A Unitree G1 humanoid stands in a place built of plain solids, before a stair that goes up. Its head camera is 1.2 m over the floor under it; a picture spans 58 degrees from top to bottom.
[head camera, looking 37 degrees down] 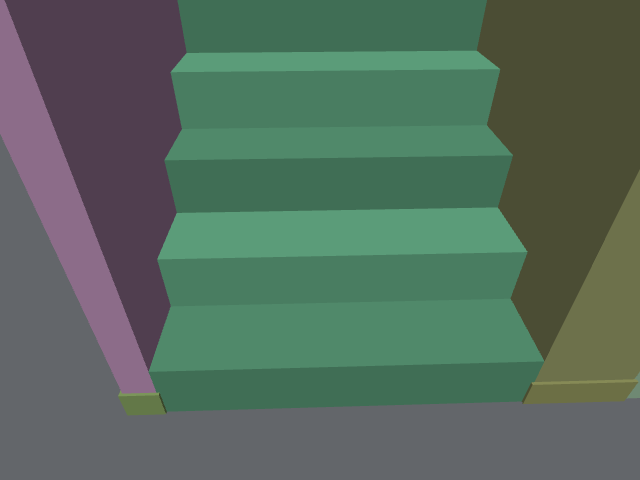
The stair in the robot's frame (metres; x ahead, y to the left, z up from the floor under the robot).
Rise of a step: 0.20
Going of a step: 0.25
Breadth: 1.10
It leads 2 degrees to the left of straight ahead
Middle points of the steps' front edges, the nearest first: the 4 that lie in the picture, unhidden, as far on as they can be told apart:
0.75 -0.08 0.20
0.99 -0.07 0.39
1.24 -0.06 0.59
1.49 -0.06 0.78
